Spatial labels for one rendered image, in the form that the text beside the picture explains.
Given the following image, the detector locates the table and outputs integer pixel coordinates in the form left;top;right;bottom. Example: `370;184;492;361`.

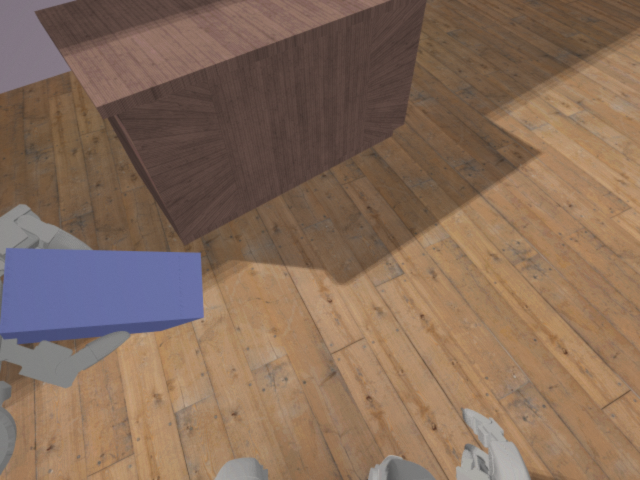
34;0;427;245

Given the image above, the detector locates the right robot hand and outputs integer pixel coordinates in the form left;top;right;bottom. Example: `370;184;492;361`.
456;408;531;480

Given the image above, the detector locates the sponge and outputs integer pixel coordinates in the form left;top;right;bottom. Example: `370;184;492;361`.
0;248;204;344

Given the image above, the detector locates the left robot hand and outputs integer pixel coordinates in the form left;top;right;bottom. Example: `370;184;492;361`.
0;204;131;388

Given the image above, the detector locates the robot right shin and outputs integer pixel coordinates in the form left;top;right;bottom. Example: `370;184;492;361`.
382;455;403;463

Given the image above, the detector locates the robot left thigh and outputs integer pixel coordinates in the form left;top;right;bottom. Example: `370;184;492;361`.
214;457;268;480

